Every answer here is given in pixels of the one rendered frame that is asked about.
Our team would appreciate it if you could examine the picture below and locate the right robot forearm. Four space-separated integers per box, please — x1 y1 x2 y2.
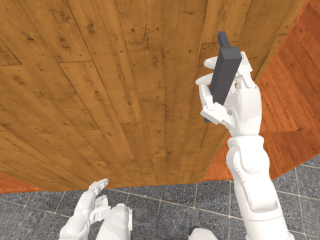
226 135 295 240

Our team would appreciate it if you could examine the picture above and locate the robot right thigh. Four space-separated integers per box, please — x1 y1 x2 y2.
188 228 217 240

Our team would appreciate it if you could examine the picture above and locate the handle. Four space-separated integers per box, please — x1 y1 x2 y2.
204 31 242 123

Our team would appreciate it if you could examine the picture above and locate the robot right foot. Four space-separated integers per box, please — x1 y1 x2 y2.
189 226 199 236

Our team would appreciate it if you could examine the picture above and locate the wardrobe door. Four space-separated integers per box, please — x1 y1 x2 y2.
0 0 306 192
0 173 34 189

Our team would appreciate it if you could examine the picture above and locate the left robot hand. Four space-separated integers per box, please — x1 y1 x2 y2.
73 178 111 225

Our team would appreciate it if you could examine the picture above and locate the left robot forearm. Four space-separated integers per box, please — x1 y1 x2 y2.
59 214 91 240

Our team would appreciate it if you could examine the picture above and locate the right robot hand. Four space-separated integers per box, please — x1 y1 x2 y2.
195 51 262 137

